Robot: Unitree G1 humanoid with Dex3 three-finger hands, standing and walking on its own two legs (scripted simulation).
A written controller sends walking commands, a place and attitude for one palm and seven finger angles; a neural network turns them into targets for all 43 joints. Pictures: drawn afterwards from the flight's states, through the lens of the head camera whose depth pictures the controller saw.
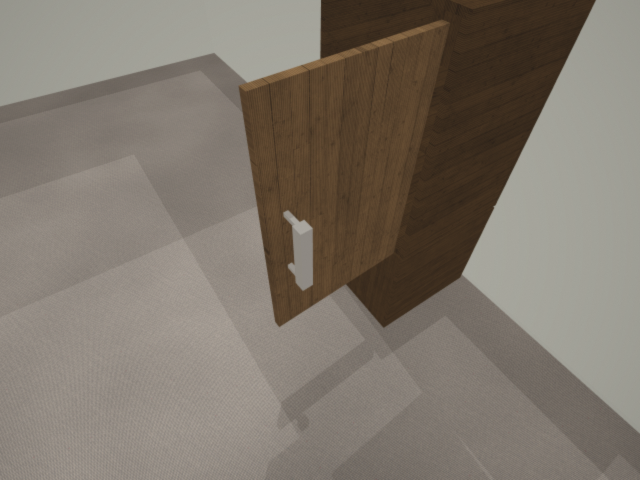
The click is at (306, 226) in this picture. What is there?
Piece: cupboard door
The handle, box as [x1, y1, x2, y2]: [283, 210, 312, 290]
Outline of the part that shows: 287,210 283,212 284,217 292,225 294,249 294,263 288,264 288,267 295,275 296,283 303,290 312,284 312,228 304,220 299,222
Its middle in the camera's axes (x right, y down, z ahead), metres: -0.05 +0.02 +0.71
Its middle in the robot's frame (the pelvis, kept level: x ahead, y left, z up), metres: +0.51 +0.07 -0.07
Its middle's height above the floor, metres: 0.71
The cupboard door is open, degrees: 93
